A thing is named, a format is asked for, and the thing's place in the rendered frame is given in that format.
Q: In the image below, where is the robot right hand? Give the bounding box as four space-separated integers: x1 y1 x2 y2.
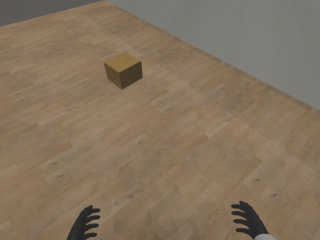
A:
231 200 269 240

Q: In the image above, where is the robot left hand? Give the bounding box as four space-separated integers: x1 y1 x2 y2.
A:
67 205 101 240

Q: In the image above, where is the carton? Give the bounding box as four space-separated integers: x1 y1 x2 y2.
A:
103 52 143 90

